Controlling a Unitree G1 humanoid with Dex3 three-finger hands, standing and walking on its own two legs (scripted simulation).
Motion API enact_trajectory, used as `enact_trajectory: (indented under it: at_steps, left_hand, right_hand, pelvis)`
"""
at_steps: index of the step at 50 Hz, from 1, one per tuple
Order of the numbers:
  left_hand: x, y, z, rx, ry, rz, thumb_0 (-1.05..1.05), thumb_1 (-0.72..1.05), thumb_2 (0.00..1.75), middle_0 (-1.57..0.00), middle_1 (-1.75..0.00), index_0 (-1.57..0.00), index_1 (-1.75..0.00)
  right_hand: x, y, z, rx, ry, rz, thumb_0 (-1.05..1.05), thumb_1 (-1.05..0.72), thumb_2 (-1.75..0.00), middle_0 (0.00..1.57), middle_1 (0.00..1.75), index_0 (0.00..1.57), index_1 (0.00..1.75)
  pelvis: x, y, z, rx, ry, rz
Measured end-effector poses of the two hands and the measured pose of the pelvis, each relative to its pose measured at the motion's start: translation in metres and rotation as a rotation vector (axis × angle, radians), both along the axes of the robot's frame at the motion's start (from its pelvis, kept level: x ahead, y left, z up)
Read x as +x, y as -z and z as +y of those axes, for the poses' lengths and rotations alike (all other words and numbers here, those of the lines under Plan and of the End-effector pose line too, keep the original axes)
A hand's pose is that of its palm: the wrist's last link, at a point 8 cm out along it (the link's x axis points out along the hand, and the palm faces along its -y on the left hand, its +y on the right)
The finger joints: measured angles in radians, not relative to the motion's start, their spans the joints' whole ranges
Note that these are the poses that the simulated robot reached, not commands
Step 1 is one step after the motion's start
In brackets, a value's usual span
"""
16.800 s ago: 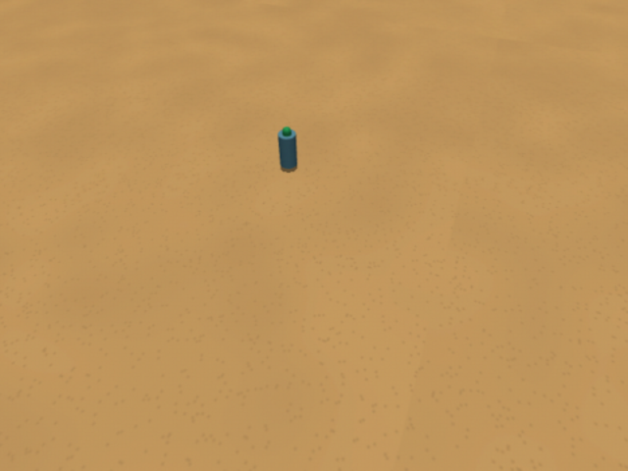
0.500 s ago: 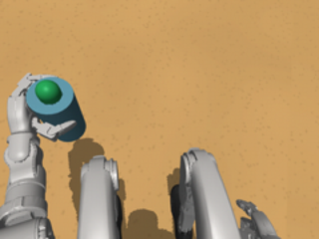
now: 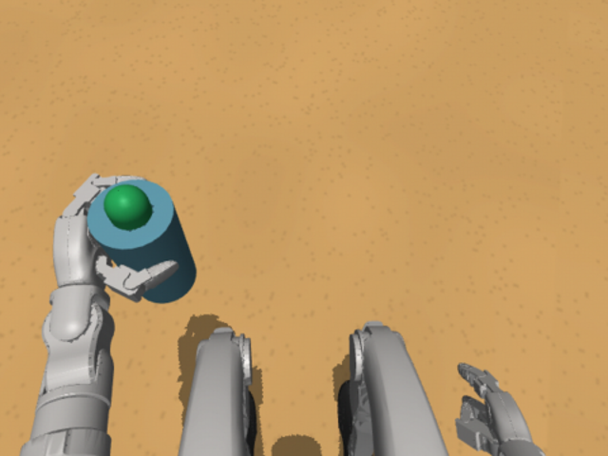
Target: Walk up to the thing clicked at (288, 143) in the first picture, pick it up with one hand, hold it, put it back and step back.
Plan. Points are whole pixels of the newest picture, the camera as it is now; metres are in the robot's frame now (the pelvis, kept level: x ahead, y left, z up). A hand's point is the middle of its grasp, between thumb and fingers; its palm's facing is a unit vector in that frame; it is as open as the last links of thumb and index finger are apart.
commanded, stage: lift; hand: left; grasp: from the side
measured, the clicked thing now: (147, 242) +0.39 +0.20 -0.03
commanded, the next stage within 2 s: hold in 1.48 s
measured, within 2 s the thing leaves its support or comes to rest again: neither
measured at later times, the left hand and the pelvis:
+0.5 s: hand (70, 193) +0.37 +0.20 +0.14, palm faces +0.13 -0.99 -0.04, open 11.9 cm; pelvis +0.03 +0.00 +0.13, yaw +2 degrees
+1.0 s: hand (46, 132) +0.38 +0.19 +0.21, palm faces +0.15 -0.99 -0.03, open 11.9 cm; pelvis +0.05 +0.00 +0.19, yaw +3 degrees
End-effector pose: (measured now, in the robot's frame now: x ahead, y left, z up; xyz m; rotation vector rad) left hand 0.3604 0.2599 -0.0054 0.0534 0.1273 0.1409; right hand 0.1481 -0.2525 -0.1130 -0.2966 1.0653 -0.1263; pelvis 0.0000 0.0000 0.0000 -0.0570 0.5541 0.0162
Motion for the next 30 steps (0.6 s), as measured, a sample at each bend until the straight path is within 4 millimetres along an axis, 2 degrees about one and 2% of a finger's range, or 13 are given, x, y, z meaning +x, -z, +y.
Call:
enact_trajectory:
  at_steps: [8, 16, 22, 30]
  left_hand:
    - [-0.015, -0.062, -0.006, -0.009, -0.014, 0.002, 0.0, -0.61, 1.09, -0.59, -0.98, -0.6, -0.97]
    - [-0.017, -0.117, -0.006, -0.013, -0.02, -0.022, 0.0, -0.61, 1.09, -0.6, -0.98, -0.6, -0.97]
    - [-0.018, -0.144, -0.004, -0.016, -0.012, -0.025, 0.0, -0.61, 1.09, -0.6, -0.98, -0.6, -0.97]
    - [-0.022, -0.166, -0.011, -0.024, 0.016, -0.004, 0.0, -0.61, 1.09, -0.6, -0.97, -0.61, -0.96]
  right_hand:
    - [0.016, -0.062, 0.009, 0.005, -0.006, -0.069, 0.0, -0.92, -0.9, 0.21, 0.3, 0.2, 0.3]
    - [0.023, -0.116, 0.012, 0.0, -0.009, -0.128, 0.0, -0.91, -0.9, 0.21, 0.3, 0.2, 0.3]
    - [0.023, -0.143, 0.012, 0.001, -0.013, -0.136, 0.01, -0.91, -0.9, 0.21, 0.3, 0.2, 0.3]
    - [0.02, -0.165, 0.013, 0.009, -0.019, -0.118, 0.01, -0.92, -0.9, 0.21, 0.3, 0.2, 0.3]
  pelvis:
    - [0.011, -0.053, 0.001, 0.001, -0.01, -0.067]
    - [0.019, -0.098, 0.002, 0.004, -0.02, -0.143]
    - [0.024, -0.123, 0.003, 0.008, -0.026, -0.188]
    - [0.031, -0.147, 0.004, 0.015, -0.028, -0.233]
